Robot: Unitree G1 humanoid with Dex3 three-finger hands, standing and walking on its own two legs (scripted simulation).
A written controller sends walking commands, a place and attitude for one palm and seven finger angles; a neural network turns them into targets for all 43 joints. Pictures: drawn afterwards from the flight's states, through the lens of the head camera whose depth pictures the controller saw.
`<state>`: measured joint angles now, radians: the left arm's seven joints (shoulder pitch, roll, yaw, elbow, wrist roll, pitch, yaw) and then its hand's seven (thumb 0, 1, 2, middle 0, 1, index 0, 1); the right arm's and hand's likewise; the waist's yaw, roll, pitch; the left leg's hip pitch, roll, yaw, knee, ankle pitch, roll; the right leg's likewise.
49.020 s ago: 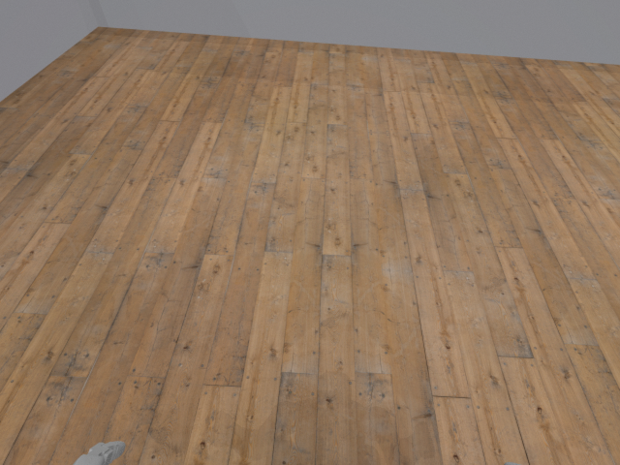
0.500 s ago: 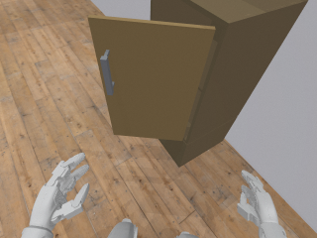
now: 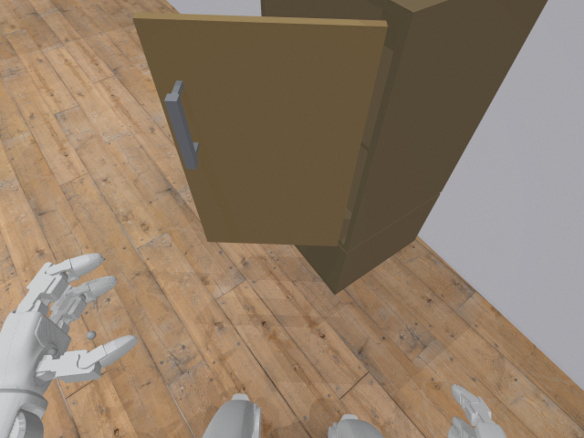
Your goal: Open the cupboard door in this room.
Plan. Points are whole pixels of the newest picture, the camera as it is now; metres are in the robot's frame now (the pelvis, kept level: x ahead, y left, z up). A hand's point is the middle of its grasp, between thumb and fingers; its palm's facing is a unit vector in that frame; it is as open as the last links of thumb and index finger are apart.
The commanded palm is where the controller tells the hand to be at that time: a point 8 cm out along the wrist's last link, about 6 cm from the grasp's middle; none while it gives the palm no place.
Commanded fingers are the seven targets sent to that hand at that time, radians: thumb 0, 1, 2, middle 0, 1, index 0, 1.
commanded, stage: raise the hand with hooked fingers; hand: left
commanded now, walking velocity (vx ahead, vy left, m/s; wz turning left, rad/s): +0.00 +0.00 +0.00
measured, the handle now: (185, 127) +0.59 +0.22 +0.06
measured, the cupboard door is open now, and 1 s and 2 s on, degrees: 53 53 53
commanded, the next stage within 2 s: move the hooked fingers beside the handle in 1.22 s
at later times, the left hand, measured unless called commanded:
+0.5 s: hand (58, 318) +0.25 +0.30 +0.05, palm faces +0.02 -1.00 -0.04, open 13.8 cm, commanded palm +0.23 +0.34 +0.06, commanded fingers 0.00 -0.50 0.30 -0.30 -1.20 -0.30 -1.20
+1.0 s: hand (74, 284) +0.29 +0.29 +0.06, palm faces +0.03 -1.00 -0.03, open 13.9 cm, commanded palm +0.26 +0.33 +0.07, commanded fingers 0.00 -0.50 0.30 -0.30 -1.20 -0.30 -1.20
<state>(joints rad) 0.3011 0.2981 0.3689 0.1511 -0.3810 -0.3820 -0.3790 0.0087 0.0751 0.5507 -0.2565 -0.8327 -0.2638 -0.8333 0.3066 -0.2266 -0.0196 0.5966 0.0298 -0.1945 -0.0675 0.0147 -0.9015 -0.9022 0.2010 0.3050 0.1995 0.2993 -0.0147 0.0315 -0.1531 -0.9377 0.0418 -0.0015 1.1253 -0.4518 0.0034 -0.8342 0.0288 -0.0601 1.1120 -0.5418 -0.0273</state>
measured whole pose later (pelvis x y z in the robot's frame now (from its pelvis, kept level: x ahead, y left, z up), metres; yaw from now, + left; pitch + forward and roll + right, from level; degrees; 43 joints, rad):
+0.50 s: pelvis -0.01 +0.03 +0.01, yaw +1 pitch +14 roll -4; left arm 0.10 0.39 0.35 0.30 -0.34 -0.29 -0.46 0.00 -0.46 0.32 -0.29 -1.17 -0.30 -1.17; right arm 0.25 -0.25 0.05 0.50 0.04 -0.18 -0.06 0.01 -0.90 -0.90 0.20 0.31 0.20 0.30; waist 0.00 0.02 -0.13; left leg -0.90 0.01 -0.01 1.09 -0.43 0.05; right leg -0.77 0.00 -0.07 1.03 -0.50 0.01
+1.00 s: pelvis +0.00 +0.01 +0.01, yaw +0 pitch +15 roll -3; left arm 0.00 0.41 0.43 0.42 -0.37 -0.34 -0.51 -0.01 -0.50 0.31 -0.30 -1.20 -0.30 -1.20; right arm 0.30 -0.28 0.02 0.54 0.04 -0.17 -0.06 0.01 -0.90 -0.90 0.20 0.30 0.20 0.30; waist -0.02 0.02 -0.12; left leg -0.90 0.03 -0.01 1.08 -0.44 0.02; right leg -0.78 0.02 -0.06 1.04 -0.51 -0.01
